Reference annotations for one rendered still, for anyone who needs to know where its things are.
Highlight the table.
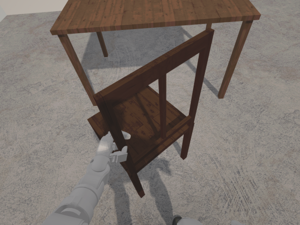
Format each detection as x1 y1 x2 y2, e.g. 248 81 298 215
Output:
50 0 261 106

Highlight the left robot hand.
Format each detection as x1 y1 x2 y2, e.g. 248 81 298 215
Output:
95 131 131 164

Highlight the chair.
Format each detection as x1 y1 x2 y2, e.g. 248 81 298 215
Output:
87 28 214 198

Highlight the robot left upper arm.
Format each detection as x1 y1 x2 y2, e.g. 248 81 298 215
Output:
43 213 88 225

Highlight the robot left forearm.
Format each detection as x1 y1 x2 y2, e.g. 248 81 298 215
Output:
41 155 110 225

